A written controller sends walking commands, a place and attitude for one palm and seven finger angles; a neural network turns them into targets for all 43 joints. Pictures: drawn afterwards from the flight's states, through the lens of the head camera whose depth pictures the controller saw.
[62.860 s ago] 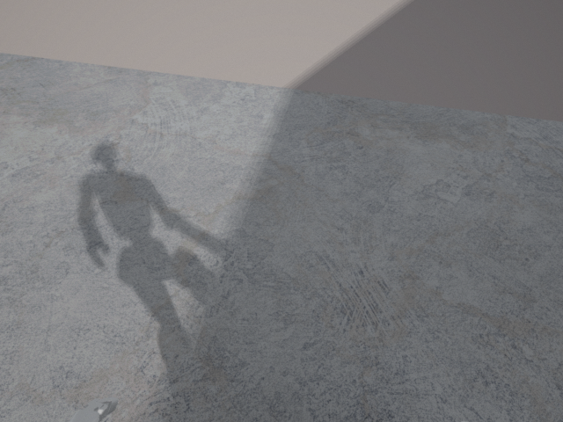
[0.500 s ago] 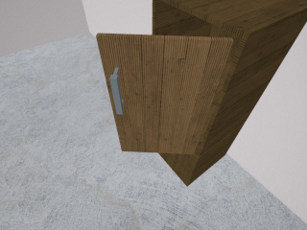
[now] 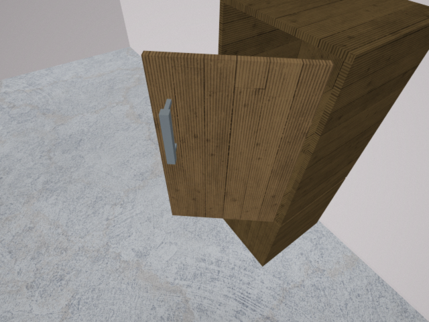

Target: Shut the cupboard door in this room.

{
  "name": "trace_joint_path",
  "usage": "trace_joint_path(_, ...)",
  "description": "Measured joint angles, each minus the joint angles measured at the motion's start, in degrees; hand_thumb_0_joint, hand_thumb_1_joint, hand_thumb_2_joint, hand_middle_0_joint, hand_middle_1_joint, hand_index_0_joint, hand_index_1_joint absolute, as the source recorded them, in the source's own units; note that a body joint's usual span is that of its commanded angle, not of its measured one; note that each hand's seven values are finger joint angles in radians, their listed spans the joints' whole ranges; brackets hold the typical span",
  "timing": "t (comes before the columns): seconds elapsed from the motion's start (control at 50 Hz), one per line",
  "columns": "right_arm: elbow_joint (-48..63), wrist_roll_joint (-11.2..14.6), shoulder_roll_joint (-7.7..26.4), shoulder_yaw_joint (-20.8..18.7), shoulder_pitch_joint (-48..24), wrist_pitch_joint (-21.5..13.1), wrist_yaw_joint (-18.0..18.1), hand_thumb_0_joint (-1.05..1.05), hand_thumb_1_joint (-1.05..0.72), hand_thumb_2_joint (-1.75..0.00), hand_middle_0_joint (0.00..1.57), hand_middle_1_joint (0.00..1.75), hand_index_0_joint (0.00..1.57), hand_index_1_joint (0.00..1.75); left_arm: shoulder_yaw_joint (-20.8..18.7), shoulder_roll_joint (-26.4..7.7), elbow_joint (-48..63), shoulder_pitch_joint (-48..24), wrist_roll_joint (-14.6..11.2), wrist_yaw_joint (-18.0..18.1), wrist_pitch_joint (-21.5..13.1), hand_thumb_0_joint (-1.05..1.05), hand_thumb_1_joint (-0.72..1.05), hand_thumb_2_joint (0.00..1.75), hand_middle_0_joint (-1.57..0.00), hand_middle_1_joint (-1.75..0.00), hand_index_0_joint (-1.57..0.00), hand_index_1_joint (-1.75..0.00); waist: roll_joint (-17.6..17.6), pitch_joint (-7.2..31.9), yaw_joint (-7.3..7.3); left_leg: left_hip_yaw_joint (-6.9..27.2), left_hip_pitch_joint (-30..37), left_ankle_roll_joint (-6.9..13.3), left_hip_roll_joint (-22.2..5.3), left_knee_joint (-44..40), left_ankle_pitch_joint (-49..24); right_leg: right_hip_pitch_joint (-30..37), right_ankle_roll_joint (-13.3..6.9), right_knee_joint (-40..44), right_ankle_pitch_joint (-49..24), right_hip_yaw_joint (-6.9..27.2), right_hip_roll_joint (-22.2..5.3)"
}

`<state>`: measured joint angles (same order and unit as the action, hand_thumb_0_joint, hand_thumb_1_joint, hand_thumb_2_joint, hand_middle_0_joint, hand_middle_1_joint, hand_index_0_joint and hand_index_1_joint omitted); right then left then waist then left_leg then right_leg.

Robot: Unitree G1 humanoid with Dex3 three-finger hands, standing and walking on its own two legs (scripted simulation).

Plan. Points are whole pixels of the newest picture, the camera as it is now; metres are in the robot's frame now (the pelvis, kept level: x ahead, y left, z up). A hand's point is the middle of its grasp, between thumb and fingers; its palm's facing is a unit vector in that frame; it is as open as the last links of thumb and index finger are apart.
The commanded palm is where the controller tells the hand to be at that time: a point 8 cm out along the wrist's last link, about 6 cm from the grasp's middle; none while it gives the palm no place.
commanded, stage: look again from close up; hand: left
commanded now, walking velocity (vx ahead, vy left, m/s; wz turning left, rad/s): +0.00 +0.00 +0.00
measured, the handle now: (170, 133) +0.49 +0.14 +0.07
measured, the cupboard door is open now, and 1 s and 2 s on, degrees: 51 51 51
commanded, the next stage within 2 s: shuffle to correct the standing spot in 0.28 s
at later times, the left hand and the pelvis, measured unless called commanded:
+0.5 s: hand out of the picture +0.03 +0.20 -0.18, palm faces -0.02 -0.97 -0.24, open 7.4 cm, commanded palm none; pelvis +0.00 +0.00 +0.00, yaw +0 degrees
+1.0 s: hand out of the picture -0.01 +0.12 -0.19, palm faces +0.06 -0.99 -0.16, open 7.4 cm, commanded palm none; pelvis +0.03 -0.03 -0.01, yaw +0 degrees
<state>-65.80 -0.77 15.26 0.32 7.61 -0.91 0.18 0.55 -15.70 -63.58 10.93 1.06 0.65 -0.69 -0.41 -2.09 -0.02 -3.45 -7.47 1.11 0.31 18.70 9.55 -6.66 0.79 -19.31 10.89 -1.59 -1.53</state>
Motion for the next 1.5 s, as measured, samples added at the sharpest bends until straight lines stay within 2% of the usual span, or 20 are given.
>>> trace_joint_path(0.44,-0.9,0.0,-1.8,0.1,2.0,-0.1,0.4,0.00,-0.91,-0.90,0.20,0.30,0.20,0.30,0.0,1.5,-0.6,1.0,-0.1,0.3,0.1,0.00,0.90,0.90,-0.20,-0.29,-0.20,-0.30,-0.6,0.2,0.18,0.0,-0.1,0.2,0.2,0.1,-0.1,-0.1,0.2,0.0,-0.2,0.0,-0.2)
trace_joint_path(0.62,-1.4,-0.5,-5.7,-0.3,5.1,0.6,0.7,0.00,-0.91,-0.90,0.20,0.30,0.20,0.30,-0.2,4.0,-1.3,4.5,0.2,0.0,1.4,0.00,0.90,0.90,-0.20,-0.29,-0.20,-0.30,-1.7,1.5,0.48,-0.5,-0.8,-0.1,0.2,2.9,2.3,-1.8,-0.1,-4.8,3.0,0.5,-0.3)
trace_joint_path(0.74,-1.3,-0.6,-7.6,-1.4,8.5,0.7,1.3,0.00,-0.91,-0.90,0.20,0.30,0.20,0.30,-1.2,5.6,-0.8,7.6,0.7,-0.7,2.0,0.00,0.90,0.90,-0.20,-0.29,-0.20,-0.30,-1.5,1.2,0.52,-0.1,-2.2,-1.1,-0.8,6.4,5.0,-3.6,-1.3,-9.1,6.4,0.2,0.5)
trace_joint_path(0.86,-2.3,0.0,-7.6,-1.0,9.4,0.8,2.1,0.00,-0.91,-0.90,0.20,0.30,0.20,0.30,-0.9,8.0,-1.3,9.6,-0.2,0.7,-0.3,0.00,0.90,0.90,-0.20,-0.29,-0.20,-0.30,0.3,0.1,0.30,1.3,-2.8,-3.0,-3.0,8.5,7.0,-2.2,-2.7,-7.5,6.7,-1.2,2.6)
trace_joint_path(0.98,-0.9,0.6,-7.5,-1.3,7.3,1.2,2.8,0.00,-0.91,-0.90,0.20,0.30,0.19,0.30,-0.7,9.6,-0.9,9.3,-0.4,2.0,-0.3,0.00,0.90,0.90,-0.20,-0.29,-0.20,-0.30,0.0,-0.8,-0.51,1.1,-2.6,-3.0,-3.5,8.5,6.8,-1.7,-2.7,-6.7,6.2,-1.1,3.1)
trace_joint_path(1.12,2.0,0.4,-6.6,-2.2,3.9,1.9,2.7,0.00,-0.92,-0.90,0.20,0.30,0.19,0.30,-1.2,9.7,0.5,7.0,0.1,2.4,0.1,0.00,0.90,0.90,-0.21,-0.30,-0.20,-0.30,-0.2,-1.3,-1.18,0.3,-4.4,-2.1,-2.9,11.8,6.9,-2.9,-1.8,-8.4,6.0,-0.9,2.2)
trace_joint_path(1.18,6.0,0.3,-5.6,-2.4,3.0,1.8,1.8,0.00,-0.92,-0.90,0.20,0.30,0.19,0.30,-1.0,9.4,2.3,7.1,0.6,2.5,-0.8,0.01,0.90,0.90,-0.21,-0.30,-0.20,-0.30,1.0,-1.1,-0.80,1.4,-7.3,-1.4,-2.7,16.2,10.1,-4.6,-1.1,-9.5,5.4,-0.4,2.6)
trace_joint_path(1.24,8.5,0.1,-5.7,-2.1,2.9,0.8,1.3,0.00,-0.92,-0.90,0.20,0.30,0.19,0.30,-1.0,7.8,3.2,6.5,0.5,2.1,-0.2,0.01,0.91,0.90,-0.21,-0.30,-0.20,-0.30,0.6,-0.9,-0.12,0.7,-7.5,0.2,-1.2,15.7,7.8,-5.9,0.0,-12.1,6.1,0.3,1.1)
trace_joint_path(1.34,10.5,-0.4,-5.9,-1.5,4.7,0.2,1.1,-0.01,-0.93,-0.90,0.20,0.30,0.19,0.30,-1.2,5.3,5.1,5.0,0.8,1.6,1.2,0.01,0.91,0.90,-0.21,-0.29,-0.20,-0.30,1.0,0.5,-0.35,-0.1,-7.9,2.8,1.0,14.4,6.7,-7.0,-1.2,-12.6,7.2,1.6,-0.5)
trace_joint_path(1.5,9.8,-0.7,-4.5,-0.8,5.7,0.9,0.4,-0.01,-0.93,-0.90,0.20,0.30,0.20,0.30,-1.4,3.0,6.1,4.4,0.8,0.6,1.3,0.00,0.91,0.90,-0.20,-0.29,-0.20,-0.30,1.2,0.2,-0.55,-0.3,-8.4,4.4,3.7,10.0,3.0,-8.6,-1.8,-11.4,6.2,4.3,-1.5)
